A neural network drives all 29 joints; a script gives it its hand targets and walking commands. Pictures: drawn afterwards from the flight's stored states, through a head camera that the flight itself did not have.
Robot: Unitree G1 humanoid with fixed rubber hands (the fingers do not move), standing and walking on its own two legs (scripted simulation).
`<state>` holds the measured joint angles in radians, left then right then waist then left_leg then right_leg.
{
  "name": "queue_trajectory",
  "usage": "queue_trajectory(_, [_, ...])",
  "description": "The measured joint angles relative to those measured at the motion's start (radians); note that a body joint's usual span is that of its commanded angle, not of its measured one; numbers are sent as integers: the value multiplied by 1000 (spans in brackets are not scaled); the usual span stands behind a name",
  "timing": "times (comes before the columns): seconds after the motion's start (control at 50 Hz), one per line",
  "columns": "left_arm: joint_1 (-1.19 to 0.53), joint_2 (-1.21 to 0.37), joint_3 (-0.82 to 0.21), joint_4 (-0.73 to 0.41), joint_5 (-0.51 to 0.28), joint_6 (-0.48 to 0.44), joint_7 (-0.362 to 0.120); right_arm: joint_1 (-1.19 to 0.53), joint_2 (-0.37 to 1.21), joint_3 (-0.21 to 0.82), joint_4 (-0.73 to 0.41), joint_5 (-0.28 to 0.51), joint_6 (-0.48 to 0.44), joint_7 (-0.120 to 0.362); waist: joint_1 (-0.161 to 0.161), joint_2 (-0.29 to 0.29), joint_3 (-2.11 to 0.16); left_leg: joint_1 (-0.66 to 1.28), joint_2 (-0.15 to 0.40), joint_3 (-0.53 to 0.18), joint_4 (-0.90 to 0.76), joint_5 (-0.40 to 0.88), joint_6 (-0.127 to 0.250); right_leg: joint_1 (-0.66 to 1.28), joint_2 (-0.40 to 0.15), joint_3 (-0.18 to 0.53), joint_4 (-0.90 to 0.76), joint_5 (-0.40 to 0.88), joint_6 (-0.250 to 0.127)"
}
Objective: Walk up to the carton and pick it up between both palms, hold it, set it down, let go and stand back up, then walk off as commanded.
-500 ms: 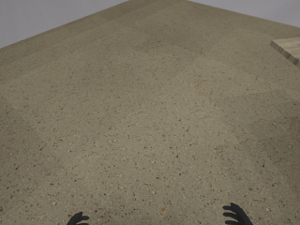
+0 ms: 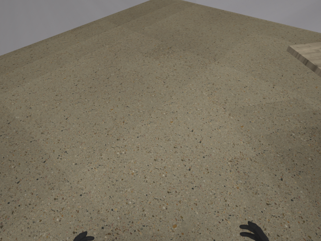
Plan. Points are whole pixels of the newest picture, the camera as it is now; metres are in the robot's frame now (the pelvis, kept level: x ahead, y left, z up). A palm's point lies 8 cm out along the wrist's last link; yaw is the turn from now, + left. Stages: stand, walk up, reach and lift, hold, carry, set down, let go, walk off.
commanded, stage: stand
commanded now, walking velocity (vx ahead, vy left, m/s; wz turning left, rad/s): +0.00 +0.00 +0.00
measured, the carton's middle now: out of the picture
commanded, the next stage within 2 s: walk up in 0.28 s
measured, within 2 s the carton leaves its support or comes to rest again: neither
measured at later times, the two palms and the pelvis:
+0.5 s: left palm out of the picture +0.10 +0.25 -0.11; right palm out of the picture +0.12 -0.24 -0.10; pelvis -0.01 +0.00 +0.00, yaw +0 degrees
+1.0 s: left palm (77, 238) +0.17 +0.23 -0.09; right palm out of the picture +0.13 -0.36 -0.10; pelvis +0.06 -0.05 -0.01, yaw -14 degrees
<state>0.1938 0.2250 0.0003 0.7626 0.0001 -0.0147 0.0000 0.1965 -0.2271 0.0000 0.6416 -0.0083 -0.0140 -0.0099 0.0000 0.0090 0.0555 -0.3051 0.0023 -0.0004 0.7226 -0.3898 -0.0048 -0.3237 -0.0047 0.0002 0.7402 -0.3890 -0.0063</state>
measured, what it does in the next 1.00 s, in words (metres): steps on the spot: right foot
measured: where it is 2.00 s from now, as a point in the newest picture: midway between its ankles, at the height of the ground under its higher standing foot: (202, 240)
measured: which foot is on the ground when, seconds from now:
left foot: down 0.00-0.74, up 0.76-1.00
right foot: down 0.00-0.50, up 0.52-0.72, down 0.74-1.00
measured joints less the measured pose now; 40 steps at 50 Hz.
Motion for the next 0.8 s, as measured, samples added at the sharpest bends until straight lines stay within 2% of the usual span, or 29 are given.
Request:
queue_trajectory(0.46, [0,1,0,43,0,0,0,0,0,0,48,0,-2,0,0,0,0,-3,0,0,0,19,1,0,0,0,-7,22,0])
queue_trajectory(0.52, [2,9,4,45,0,13,-25,4,-10,0,49,0,-17,17,0,-2,-2,3,1,8,0,13,14,-3,1,5,7,17,0])
queue_trajectory(0.56, [2,23,7,45,1,26,-46,6,-26,0,49,-1,-35,25,-1,-1,0,16,11,24,0,6,17,-43,1,4,124,-2,0])
queue_trajectory(0.62, [2,64,14,44,1,30,-75,6,-52,0,49,-1,-45,24,0,-12,14,50,27,56,-1,-6,8,-93,-29,6,274,-3,0])
queue_trajectory(0.66, [8,88,26,44,1,38,-93,6,-78,0,49,-1,-45,26,0,-15,16,73,37,76,-2,-18,-7,-95,-67,7,271,-15,0])
queue_trajectory(0.7, [28,107,41,44,1,42,-103,6,-104,0,49,-1,-46,31,0,-14,-7,79,50,102,-1,-32,-23,-93,-100,7,198,-45,0])
queue_trajectory(0.72, [41,115,50,44,1,42,-104,6,-117,0,49,-2,-46,33,1,-11,-23,77,58,114,7,-44,-27,-81,-107,8,130,-46,-1])
queue_trajectory(0.74, [51,120,60,44,0,39,-104,5,-131,-1,49,-4,-46,34,1,2,-30,67,77,117,44,-69,-16,-70,-97,4,87,-21,1])
queue_trajectory(0.76, [59,119,68,44,0,34,-104,1,-147,-1,50,-4,-43,34,1,24,-22,51,96,110,114,-91,8,-70,-74,0,105,-14,4])
queue_trajectory(0.8, [77,119,71,44,1,27,-104,-1,-166,0,50,-4,-33,33,1,43,-18,-15,80,87,277,-137,27,-69,-50,1,130,-25,3])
